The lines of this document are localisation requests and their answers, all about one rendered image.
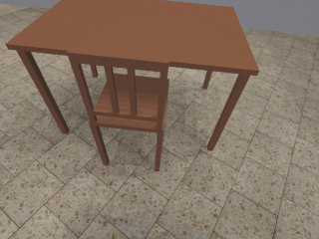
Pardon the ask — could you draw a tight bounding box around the chair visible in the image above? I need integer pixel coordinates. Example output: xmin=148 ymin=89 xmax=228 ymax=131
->
xmin=67 ymin=49 xmax=169 ymax=172

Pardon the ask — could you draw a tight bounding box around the table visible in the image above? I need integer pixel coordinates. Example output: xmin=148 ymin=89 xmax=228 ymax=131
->
xmin=5 ymin=0 xmax=259 ymax=151

